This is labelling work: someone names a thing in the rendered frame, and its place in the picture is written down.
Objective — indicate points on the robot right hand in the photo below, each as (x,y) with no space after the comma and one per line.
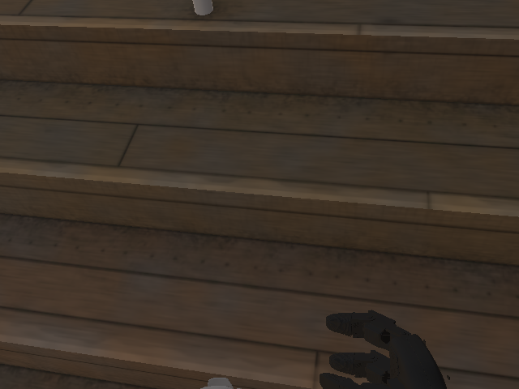
(410,366)

